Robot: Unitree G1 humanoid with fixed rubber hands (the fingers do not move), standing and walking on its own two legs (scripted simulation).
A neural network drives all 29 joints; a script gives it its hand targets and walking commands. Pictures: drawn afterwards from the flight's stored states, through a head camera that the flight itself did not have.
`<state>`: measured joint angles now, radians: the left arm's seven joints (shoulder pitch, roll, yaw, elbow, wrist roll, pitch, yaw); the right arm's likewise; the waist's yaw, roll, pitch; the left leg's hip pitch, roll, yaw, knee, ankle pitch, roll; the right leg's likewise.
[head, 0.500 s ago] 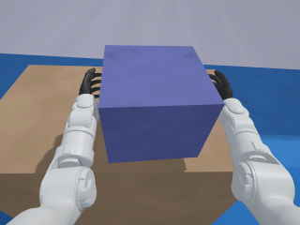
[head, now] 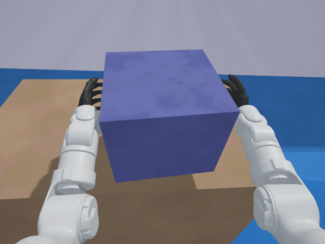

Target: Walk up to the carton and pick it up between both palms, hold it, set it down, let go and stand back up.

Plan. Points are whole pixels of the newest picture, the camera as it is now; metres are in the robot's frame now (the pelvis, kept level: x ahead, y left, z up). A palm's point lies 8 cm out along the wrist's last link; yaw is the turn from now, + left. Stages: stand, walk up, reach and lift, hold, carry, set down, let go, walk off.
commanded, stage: reach and lift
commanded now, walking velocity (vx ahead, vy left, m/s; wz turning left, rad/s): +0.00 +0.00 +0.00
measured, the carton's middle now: (160, 113) +0.44 +0.02 +0.11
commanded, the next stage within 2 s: hold in 1.68 s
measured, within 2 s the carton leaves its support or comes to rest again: neither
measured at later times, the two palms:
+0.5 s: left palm (78, 100) +0.37 +0.21 +0.20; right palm (243, 98) +0.37 -0.17 +0.21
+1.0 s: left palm (77, 92) +0.37 +0.20 +0.22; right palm (250, 92) +0.36 -0.17 +0.24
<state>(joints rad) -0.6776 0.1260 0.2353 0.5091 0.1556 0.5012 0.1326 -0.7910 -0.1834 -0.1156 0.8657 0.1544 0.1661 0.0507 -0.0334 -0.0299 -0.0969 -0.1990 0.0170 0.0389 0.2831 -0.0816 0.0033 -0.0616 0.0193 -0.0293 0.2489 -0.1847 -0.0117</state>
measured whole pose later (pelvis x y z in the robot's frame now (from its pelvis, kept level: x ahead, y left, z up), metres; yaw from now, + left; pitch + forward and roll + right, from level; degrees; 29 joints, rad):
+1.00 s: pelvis -0.01 +0.01 +0.00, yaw -2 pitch -4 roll -1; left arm -0.73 0.16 0.29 0.33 0.21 0.75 0.02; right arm -0.86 -0.21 -0.04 0.71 0.27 0.39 -0.03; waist -0.08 -0.05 -0.09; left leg -0.13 0.02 0.07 0.27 -0.07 0.02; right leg 0.00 0.01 0.00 0.24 -0.17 0.00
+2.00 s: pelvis +0.00 -0.01 +0.00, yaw -2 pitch -3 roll +0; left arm -0.79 0.22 0.31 0.32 0.18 0.87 -0.03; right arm -0.98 -0.25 0.03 0.69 0.36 0.57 -0.10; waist -0.07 -0.04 -0.15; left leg -0.13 0.03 0.06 0.27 -0.09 0.00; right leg -0.01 0.03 0.00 0.25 -0.19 -0.02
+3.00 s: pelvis +0.00 +0.00 +0.00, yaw -2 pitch -2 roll +0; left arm -0.78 0.21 0.28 0.32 0.15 0.90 0.00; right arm -1.03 -0.30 0.10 0.74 0.43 0.62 -0.11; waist -0.07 -0.03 -0.19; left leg -0.16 0.03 0.07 0.30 -0.10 0.00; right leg -0.03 0.03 0.00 0.25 -0.19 -0.01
